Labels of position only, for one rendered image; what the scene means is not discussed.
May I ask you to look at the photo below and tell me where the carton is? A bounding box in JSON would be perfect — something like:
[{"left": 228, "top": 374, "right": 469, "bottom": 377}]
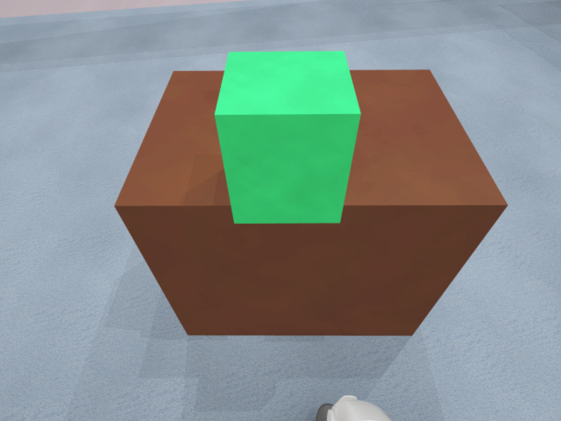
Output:
[{"left": 215, "top": 51, "right": 361, "bottom": 224}]

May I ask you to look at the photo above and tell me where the right robot shin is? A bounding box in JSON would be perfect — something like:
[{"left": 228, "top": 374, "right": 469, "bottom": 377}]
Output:
[{"left": 334, "top": 396, "right": 358, "bottom": 406}]

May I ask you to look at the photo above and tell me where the pedestal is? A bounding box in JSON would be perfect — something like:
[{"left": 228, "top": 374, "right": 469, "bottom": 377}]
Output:
[{"left": 114, "top": 69, "right": 508, "bottom": 336}]

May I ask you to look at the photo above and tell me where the right robot thigh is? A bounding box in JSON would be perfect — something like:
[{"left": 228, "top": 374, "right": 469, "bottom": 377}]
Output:
[{"left": 327, "top": 400, "right": 392, "bottom": 421}]

